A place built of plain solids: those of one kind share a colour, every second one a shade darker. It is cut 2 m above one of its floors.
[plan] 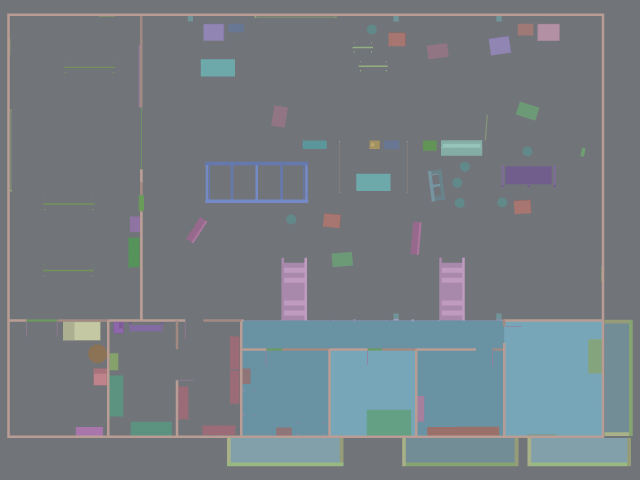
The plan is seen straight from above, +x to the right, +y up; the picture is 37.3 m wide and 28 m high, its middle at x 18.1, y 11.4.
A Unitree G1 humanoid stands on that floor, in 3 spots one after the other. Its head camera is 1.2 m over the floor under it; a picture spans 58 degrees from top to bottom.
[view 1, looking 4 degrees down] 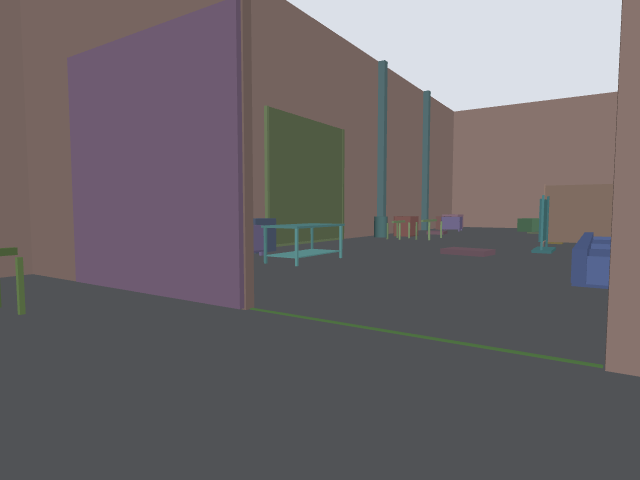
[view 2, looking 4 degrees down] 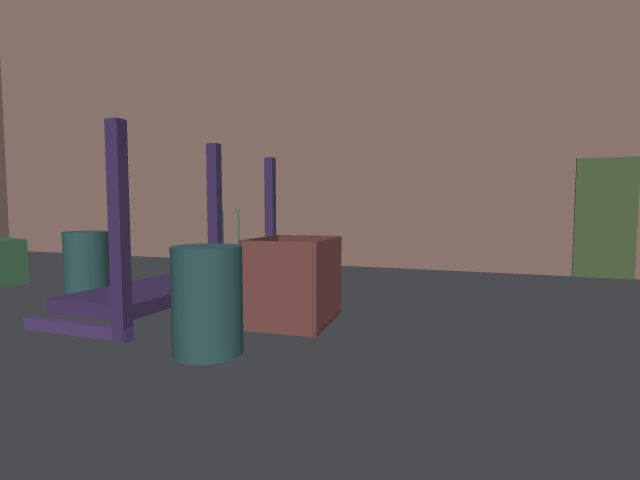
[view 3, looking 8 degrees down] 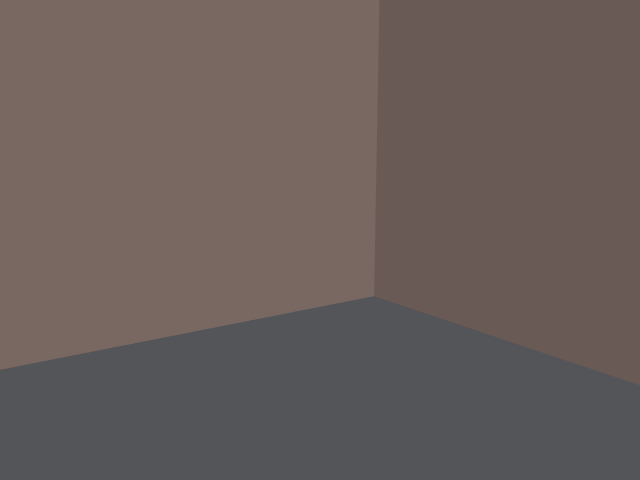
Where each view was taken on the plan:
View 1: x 3.80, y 15.60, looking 33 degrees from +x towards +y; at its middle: outdoor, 16.15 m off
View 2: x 25.70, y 11.50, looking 20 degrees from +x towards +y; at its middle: scrap_bin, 5.01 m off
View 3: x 2.90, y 3.30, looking -124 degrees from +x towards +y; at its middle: wall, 4.02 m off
